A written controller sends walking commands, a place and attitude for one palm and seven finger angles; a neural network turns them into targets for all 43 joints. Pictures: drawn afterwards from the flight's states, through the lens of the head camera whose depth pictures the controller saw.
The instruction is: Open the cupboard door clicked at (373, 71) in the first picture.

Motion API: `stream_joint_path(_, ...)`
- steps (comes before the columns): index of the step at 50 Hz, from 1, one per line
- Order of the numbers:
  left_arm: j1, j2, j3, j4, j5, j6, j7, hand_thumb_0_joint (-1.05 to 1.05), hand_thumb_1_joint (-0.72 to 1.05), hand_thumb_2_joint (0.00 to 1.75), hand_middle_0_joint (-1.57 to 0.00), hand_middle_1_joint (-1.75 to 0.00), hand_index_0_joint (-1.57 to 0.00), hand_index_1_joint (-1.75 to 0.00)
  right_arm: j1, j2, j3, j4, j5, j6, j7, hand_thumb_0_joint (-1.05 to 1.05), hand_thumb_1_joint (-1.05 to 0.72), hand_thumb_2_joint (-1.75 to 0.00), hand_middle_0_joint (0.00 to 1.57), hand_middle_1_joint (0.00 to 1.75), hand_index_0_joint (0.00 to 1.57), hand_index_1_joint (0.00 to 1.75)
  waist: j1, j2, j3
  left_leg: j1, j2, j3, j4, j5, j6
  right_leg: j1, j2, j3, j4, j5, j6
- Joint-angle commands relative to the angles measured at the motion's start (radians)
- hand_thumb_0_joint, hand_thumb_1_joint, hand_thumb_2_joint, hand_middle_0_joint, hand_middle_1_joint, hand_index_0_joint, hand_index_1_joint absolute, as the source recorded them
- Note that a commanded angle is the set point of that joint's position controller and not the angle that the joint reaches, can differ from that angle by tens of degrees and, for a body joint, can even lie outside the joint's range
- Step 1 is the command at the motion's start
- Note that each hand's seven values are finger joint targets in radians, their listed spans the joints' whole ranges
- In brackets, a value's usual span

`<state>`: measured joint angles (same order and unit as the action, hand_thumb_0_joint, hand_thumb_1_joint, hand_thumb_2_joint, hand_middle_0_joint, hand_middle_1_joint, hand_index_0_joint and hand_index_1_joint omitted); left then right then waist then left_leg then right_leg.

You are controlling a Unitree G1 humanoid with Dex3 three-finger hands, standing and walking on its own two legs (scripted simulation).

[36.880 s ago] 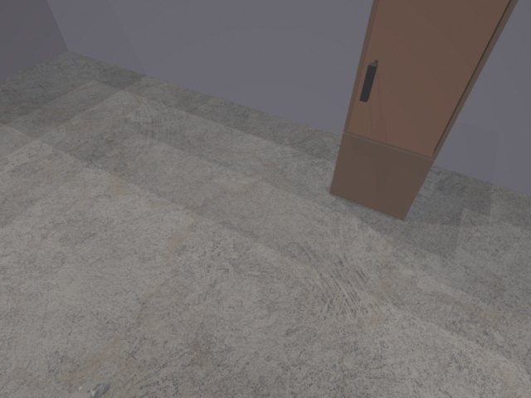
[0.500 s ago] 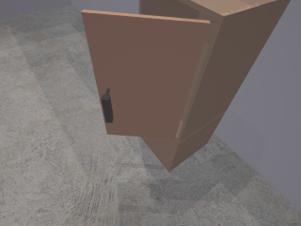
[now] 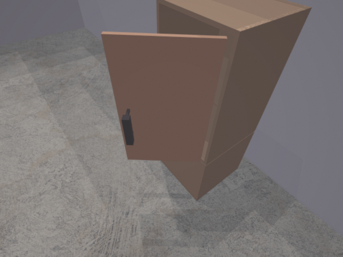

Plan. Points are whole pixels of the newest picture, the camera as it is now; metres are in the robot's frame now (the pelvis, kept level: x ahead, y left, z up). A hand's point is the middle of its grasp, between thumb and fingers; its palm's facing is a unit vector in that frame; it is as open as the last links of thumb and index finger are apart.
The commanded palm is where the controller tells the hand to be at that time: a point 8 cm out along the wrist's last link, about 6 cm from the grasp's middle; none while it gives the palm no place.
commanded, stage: come to a stop and stand still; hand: left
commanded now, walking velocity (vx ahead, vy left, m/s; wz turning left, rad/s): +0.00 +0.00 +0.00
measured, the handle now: (129, 126) +0.58 +0.20 -0.09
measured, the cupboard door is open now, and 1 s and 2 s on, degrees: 51 51 51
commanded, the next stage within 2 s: look again from close up in 0.34 s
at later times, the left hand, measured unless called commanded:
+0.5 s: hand out of the picture -0.06 +0.15 -0.18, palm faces +0.04 -0.99 -0.16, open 7.4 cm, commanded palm none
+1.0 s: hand out of the picture +0.03 +0.19 -0.18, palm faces +0.00 -0.98 -0.20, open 7.3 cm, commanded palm none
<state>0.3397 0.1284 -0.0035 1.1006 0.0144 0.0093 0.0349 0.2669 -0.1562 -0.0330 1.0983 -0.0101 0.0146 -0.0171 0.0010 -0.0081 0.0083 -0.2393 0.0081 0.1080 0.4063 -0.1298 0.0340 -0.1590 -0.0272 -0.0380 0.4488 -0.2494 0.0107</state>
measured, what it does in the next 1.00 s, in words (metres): stands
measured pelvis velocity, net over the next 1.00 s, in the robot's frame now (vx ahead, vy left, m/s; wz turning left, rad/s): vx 0.03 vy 0.01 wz -0.02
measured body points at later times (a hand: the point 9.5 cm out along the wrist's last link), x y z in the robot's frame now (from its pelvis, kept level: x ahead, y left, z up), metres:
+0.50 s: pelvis -0.01 +0.00 +0.00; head -0.01 +0.00 +0.45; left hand -0.06 +0.20 -0.16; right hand -0.04 -0.20 -0.17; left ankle +0.06 +0.10 -0.74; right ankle +0.00 -0.12 -0.74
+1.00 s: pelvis +0.03 +0.01 +0.00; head +0.04 +0.02 +0.45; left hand +0.03 +0.24 -0.16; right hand +0.04 -0.22 -0.16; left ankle +0.06 +0.10 -0.74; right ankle +0.00 -0.12 -0.74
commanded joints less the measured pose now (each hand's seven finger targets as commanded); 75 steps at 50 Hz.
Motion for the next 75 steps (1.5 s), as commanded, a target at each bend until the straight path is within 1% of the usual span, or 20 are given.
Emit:
stream_joint_path(1,0.074,0.097,0.022,-0.018,0.005,-0.011,0.009,0.00,0.90,0.90,-0.20,-0.30,-0.20,-0.30,0.041,-0.080,-0.008,-0.016,-0.002,-0.011,-0.005,0.00,-0.90,-0.90,0.20,0.30,0.20,0.30,-0.002,0.029,0.116,0.004,0.103,-0.169,-0.141,-0.241,-0.017,-0.151,-0.076,0.094,-0.156,-0.145,-0.025)
stream_joint_path(21,0.154,0.041,0.026,0.007,0.007,-0.017,0.013,0.00,0.90,0.90,-0.20,-0.30,-0.20,-0.30,0.126,-0.033,-0.011,0.016,-0.004,-0.014,-0.013,0.00,-0.90,-0.90,0.20,0.30,0.20,0.30,-0.002,0.006,0.100,-0.018,0.102,-0.176,-0.128,-0.257,-0.012,-0.181,-0.062,0.100,-0.131,-0.154,-0.033)
stream_joint_path(22,0.167,0.087,0.008,0.010,0.026,-0.038,0.037,0.00,0.90,0.90,-0.20,-0.30,-0.20,-0.30,-0.010,-0.082,0.002,-0.069,-0.008,-0.024,0.004,0.00,-0.90,-0.90,0.20,0.30,0.20,0.30,0.042,-0.033,0.181,-0.132,0.074,-0.085,0.102,-0.195,-0.051,-0.175,-0.089,0.109,-0.149,-0.033,-0.047)
stream_joint_path(23,0.094,0.135,0.018,-0.047,0.016,-0.043,0.028,0.00,0.90,0.90,-0.20,-0.30,-0.20,-0.30,0.064,-0.029,0.001,-0.092,-0.007,-0.011,0.016,0.00,-0.90,-0.90,0.20,0.30,0.20,0.30,-0.033,-0.077,0.090,-0.053,0.033,-0.073,0.176,-0.246,-0.046,-0.286,-0.151,0.203,-0.220,-0.400,-0.079)
stream_joint_path(25,0.008,0.144,0.028,-0.092,0.009,-0.049,0.025,0.00,0.90,0.90,-0.20,-0.30,-0.20,-0.30,0.167,-0.019,-0.001,-0.061,-0.012,-0.006,0.021,0.00,-0.90,-0.90,0.20,0.30,0.20,0.30,-0.087,-0.041,0.034,0.016,0.028,-0.070,0.245,-0.183,-0.031,-0.339,-0.155,0.169,-0.187,-0.387,-0.103)
stream_joint_path(26,0.015,0.130,0.028,-0.095,0.007,-0.057,0.023,0.00,0.90,0.90,-0.20,-0.30,-0.20,-0.30,0.172,-0.009,0.007,-0.066,-0.013,-0.013,0.021,0.00,-0.90,-0.90,0.20,0.30,0.20,0.30,-0.080,0.046,0.011,0.045,0.027,-0.074,0.185,-0.134,-0.024,-0.309,-0.131,0.134,-0.133,-0.283,-0.103)
stream_joint_path(33,0.125,0.059,0.021,-0.064,0.015,-0.031,0.012,0.00,0.90,0.90,-0.20,-0.30,-0.20,-0.30,0.059,-0.099,0.001,-0.113,-0.011,-0.032,0.005,0.00,-0.90,-0.90,0.20,0.30,0.20,0.30,0.015,0.076,0.134,-0.230,0.133,-0.278,-0.154,-0.466,0.039,-0.122,-0.004,0.017,0.060,-0.141,-0.051)
stream_joint_path(39,0.091,0.090,0.019,-0.084,0.010,-0.041,0.010,0.00,0.90,0.90,-0.20,-0.30,-0.20,-0.30,0.062,-0.101,0.004,-0.099,-0.009,-0.040,0.006,0.00,-0.90,-0.90,0.20,0.30,0.20,0.30,0.004,-0.018,0.102,-0.118,0.102,-0.208,-0.106,-0.297,0.024,-0.141,-0.046,0.074,-0.021,-0.098,-0.056)
stream_joint_path(50,0.054,0.132,0.019,-0.079,0.005,-0.046,0.008,0.00,0.90,0.90,-0.20,-0.30,-0.20,-0.30,0.037,-0.120,0.011,-0.070,-0.003,-0.060,0.001,0.00,-0.90,-0.90,0.20,0.30,0.20,0.30,-0.002,0.004,-0.016,0.050,0.102,-0.138,-0.026,0.022,0.018,-0.076,-0.075,0.088,-0.038,0.105,-0.040)
stream_joint_path(53,0.078,0.135,0.009,-0.051,0.015,-0.040,0.043,0.00,0.90,0.90,-0.20,-0.30,-0.20,-0.30,-0.025,-0.145,0.013,-0.126,0.008,-0.050,0.001,0.00,-0.90,-0.90,0.20,0.30,0.20,0.30,0.012,-0.025,0.053,0.014,0.136,-0.125,0.120,0.084,-0.011,-0.118,-0.092,0.119,-0.082,0.129,-0.033)
stream_joint_path(54,-0.649,0.384,0.165,-1.614,-0.173,-0.243,0.055,0.00,0.88,0.89,-0.20,-0.32,-0.20,-0.32,0.012,-0.294,-0.022,-0.473,0.055,-0.186,-0.032,0.00,-0.90,-0.90,0.20,0.30,0.20,0.30,-0.128,0.152,-0.433,0.283,0.020,-0.146,0.037,0.117,-0.026,-0.109,0.011,-0.033,0.053,0.192,-0.042)
stream_joint_path(55,-0.177,0.301,0.143,-1.373,-0.107,-0.201,0.089,0.00,0.85,0.88,-0.20,-0.33,-0.20,-0.33,-0.075,-0.200,0.021,-0.403,0.057,-0.285,-0.062,0.00,-0.90,-0.90,0.20,0.30,0.20,0.30,0.008,0.327,-0.403,0.366,0.087,-0.185,-0.013,0.161,-0.051,-0.181,0.023,-0.026,0.161,0.011,-0.053)
stream_joint_path(56,-0.127,0.240,0.094,-1.264,-0.109,-0.147,0.128,0.00,0.83,0.87,-0.21,-0.34,-0.21,-0.34,-0.074,-0.198,0.013,-0.341,0.055,-0.311,-0.065,0.00,-0.90,-0.90,0.20,0.30,0.20,0.30,-0.011,0.296,-0.316,0.227,0.073,-0.190,-0.046,0.024,-0.087,-0.213,0.017,-0.038,0.186,-0.080,-0.044)
stream_joint_path(57,0.167,-0.028,-0.053,-1.000,-0.134,-0.057,0.119,0.00,0.81,0.86,-0.21,-0.36,-0.21,-0.36,-0.055,-0.152,0.011,-0.331,0.066,-0.307,-0.053,0.00,-0.90,-0.90,0.20,0.30,0.20,0.30,-0.037,0.167,-0.114,0.120,0.076,-0.197,-0.061,-0.074,-0.054,-0.283,0.019,-0.050,0.172,-0.110,-0.038)
stream_joint_path(58,-0.003,0.026,-0.008,-1.185,-0.182,-0.096,0.104,0.00,0.78,0.85,-0.21,-0.37,-0.21,-0.37,-0.057,-0.200,-0.003,-0.408,0.065,-0.308,-0.048,0.00,-0.90,-0.90,0.20,0.30,0.20,0.30,-0.039,0.151,-0.034,0.014,0.055,-0.198,-0.025,-0.176,-0.038,-0.265,0.012,-0.053,0.130,-0.077,-0.035)
stream_joint_path(61,0.166,0.089,0.130,-0.912,-0.167,-0.240,0.027,0.00,0.71,0.82,-0.21,-0.42,-0.21,-0.42,-0.081,-0.217,-0.032,-0.462,0.039,-0.304,-0.042,0.00,-0.90,-0.90,0.20,0.30,0.20,0.30,-0.029,-0.101,0.072,-0.189,0.008,-0.161,0.170,-0.175,-0.029,-0.388,0.028,-0.078,0.111,-0.101,-0.036)
stream_joint_path(64,0.363,0.026,0.161,-0.850,-0.214,-0.454,-0.146,0.00,0.64,0.79,-0.22,-0.47,-0.22,-0.47,-0.135,-0.205,-0.068,-0.526,0.006,-0.291,-0.006,0.00,-0.90,-0.90,0.20,0.30,0.20,0.30,0.056,-0.310,-0.094,-0.351,0.007,-0.125,0.372,-0.024,-0.045,-0.502,0.048,-0.097,0.346,0.003,-0.036)
stream_joint_path(66,0.393,0.103,0.252,-0.822,-0.241,-0.575,-0.278,0.00,0.60,0.77,-0.22,-0.50,-0.22,-0.50,-0.155,-0.205,-0.089,-0.568,0.015,-0.285,0.020,0.00,-0.90,-0.90,0.20,0.30,0.20,0.30,0.097,-0.200,-0.181,-0.413,-0.010,-0.105,0.466,0.035,-0.056,-0.492,0.039,-0.061,0.451,0.123,-0.046)
stream_joint_path(69,0.292,0.189,0.342,-0.840,-0.287,-0.662,-0.420,0.00,0.53,0.74,-0.23,-0.54,-0.23,-0.54,-0.186,-0.206,-0.094,-0.634,0.026,-0.287,0.023,0.00,-0.90,-0.90,0.20,0.30,0.20,0.30,0.084,-0.048,-0.303,-0.503,-0.025,-0.079,0.606,0.010,-0.044,-0.541,0.023,0.003,0.550,0.180,-0.039)
stream_joint_path(75,-0.073,0.305,0.421,-1.351,-0.383,-0.762,-0.418,0.00,0.39,0.68,-0.24,-0.63,-0.24,-0.63,-0.139,-0.177,-0.075,-0.657,0.013,-0.300,-0.023,0.00,-0.90,-0.90,0.20,0.30,0.20,0.30,0.022,0.208,-0.520,-0.524,0.001,-0.099,0.784,-0.029,-0.011,-0.605,0.021,0.132,0.583,0.097,-0.017)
